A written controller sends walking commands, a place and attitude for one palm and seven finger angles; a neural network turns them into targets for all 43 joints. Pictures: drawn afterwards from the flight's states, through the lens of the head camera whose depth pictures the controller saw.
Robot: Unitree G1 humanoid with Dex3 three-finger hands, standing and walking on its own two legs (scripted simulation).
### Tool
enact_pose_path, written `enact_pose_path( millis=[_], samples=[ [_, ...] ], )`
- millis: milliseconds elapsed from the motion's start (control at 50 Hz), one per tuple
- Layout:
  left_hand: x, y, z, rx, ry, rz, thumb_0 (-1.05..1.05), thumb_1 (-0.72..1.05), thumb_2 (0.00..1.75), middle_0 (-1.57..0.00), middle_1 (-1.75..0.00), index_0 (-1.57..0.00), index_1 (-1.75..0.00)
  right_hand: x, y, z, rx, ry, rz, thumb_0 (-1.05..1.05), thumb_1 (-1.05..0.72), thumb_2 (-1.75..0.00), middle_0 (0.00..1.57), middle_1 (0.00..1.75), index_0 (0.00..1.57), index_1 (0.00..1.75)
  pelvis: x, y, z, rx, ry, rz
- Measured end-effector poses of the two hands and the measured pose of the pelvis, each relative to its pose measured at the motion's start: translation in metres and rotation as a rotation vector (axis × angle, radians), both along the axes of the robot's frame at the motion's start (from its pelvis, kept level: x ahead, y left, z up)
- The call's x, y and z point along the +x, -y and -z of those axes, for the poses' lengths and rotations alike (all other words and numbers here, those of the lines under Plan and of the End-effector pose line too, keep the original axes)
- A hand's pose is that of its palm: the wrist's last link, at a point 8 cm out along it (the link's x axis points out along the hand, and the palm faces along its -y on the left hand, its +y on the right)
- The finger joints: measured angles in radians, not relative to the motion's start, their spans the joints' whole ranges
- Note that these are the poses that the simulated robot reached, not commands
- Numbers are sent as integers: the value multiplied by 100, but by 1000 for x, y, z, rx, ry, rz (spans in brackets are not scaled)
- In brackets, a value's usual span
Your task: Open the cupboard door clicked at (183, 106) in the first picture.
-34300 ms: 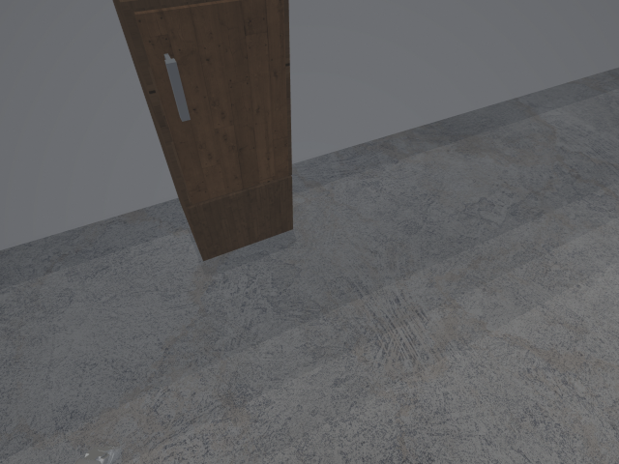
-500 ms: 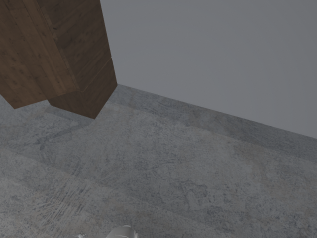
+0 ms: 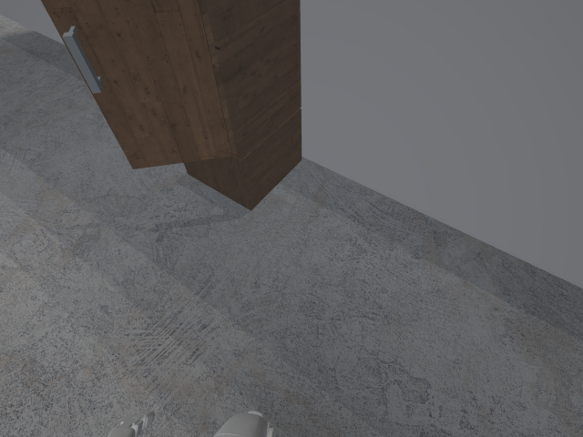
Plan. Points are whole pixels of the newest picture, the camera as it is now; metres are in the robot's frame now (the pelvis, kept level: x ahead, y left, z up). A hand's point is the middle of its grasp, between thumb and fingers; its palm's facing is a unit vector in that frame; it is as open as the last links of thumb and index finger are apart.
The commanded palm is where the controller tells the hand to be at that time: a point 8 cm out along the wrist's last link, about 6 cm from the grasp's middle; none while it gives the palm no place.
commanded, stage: turn to face it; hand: left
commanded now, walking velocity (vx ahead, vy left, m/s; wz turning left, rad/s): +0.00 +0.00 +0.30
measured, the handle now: (85, 60) +0.97 +0.59 +0.00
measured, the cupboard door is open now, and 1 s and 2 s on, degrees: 45 45 45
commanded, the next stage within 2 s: take the last steps up to it in 0.18 s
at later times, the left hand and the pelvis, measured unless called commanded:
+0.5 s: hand out of the picture +0.02 +0.22 -0.16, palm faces +0.22 -0.95 -0.22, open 7.4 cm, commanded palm none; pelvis +0.01 +0.01 +0.00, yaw +10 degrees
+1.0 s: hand out of the picture +0.06 +0.31 -0.18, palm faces +0.31 -0.93 -0.18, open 7.4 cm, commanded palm none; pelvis +0.11 +0.12 +0.00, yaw +15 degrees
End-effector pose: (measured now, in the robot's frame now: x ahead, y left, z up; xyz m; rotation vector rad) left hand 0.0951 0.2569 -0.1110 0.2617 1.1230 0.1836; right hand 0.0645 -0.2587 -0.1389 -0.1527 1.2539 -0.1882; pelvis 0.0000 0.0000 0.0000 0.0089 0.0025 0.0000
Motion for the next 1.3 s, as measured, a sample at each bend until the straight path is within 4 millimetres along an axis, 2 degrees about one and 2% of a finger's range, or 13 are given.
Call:
enact_pose_path(
  millis=[140, 300, 420, 520, 600, 720, 800, 860, 940, 1000, 1080, 1220, 1300],
  samples=[
    [-47, 16, 9, -69, -92, -85, 0, 91, 90, -21, -30, -20, -30, 34, -6, -16, -8, 20, -73, 0, -91, -89, 20, 30, 19, 30, 6, 1, -9, 27, 9, -58],
    [-99, -2, 42, -126, -212, -204, 1, 91, 90, -21, -30, -20, -30, 75, -41, -21, -52, 102, -197, 0, -91, -89, 20, 30, 19, 30, 7, -17, 3, 1, 11, -104],
    [-98, -10, 27, -116, -188, -237, 1, 91, 90, -20, -30, -20, -30, 70, -53, -22, -30, 83, -239, 0, -91, -89, 20, 30, 20, 30, 6, -16, -6, -24, 6, -142],
    [-87, -9, 21, -83, -97, -251, 1, 91, 90, -20, -30, -20, -30, 60, -47, -4, 12, 28, -237, 0, -90, -89, 20, 30, 20, 30, 16, -9, 1, -4, 0, -177],
    [-100, -4, 16, -84, -99, -312, 0, 91, 90, -20, -30, -20, -30, 65, -46, -2, 16, -38, -264, 0, -91, -89, 20, 30, 20, 30, 27, -15, -2, -10, 15, -212],
    [-124, 0, 14, -144, -223, -363, 0, 91, 90, -20, -30, -20, -30, 104, -68, -20, 11, -20, -286, 1, -91, -89, 20, 30, 19, 30, 53, -39, -14, 11, -3, -245],
    [-136, -12, 24, -189, -300, -411, 0, 91, 90, -21, -30, -20, -30, 144, -103, -22, 1, 16, -345, 1, -91, -90, 20, 30, 19, 30, 71, -67, -9, 14, -6, -263],
    [-138, -33, 41, -216, -357, -434, 0, 91, 90, -21, -30, -20, -30, 174, -133, -13, -18, 86, -378, 0, -91, -90, 20, 30, 19, 30, 86, -95, 8, -10, -4, -270],
    [-105, -69, 46, -192, -354, -408, 1, 91, 90, -21, -30, -20, -30, 179, -162, -12, -20, 101, -357, 0, -91, -89, 20, 30, 19, 30, 100, -113, 7, 0, 3, -259],
    [-55, -96, 36, -162, -259, -377, 1, 91, 90, -20, -30, -20, -30, 168, -176, -13, -5, 55, -324, 0, -92, -89, 20, 30, 20, 30, 113, -123, -2, 4, 0, -255],
    [19, -121, 18, -131, -116, -326, 1, 91, 90, -20, -30, -19, -30, 152, -176, -13, 1, -25, -277, 0, -94, -89, 20, 30, 20, 30, 134, -135, -10, 13, -2, -250],
    [139, -137, -2, -93, 38, -219, 0, 91, 90, -20, -30, -19, -30, 133, -175, -1, 42, -174, -193, 0, -92, -89, 20, 30, 20, 30, 184, -143, -10, 36, 2, -236],
    [190, -134, 1, -75, 92, -183, 0, 91, 90, -20, -30, -20, -30, 140, -172, 13, 63, -243, -160, 0, -91, -89, 20, 30, 20, 30, 218, -139, 1, 32, 11, -228]
  ],
)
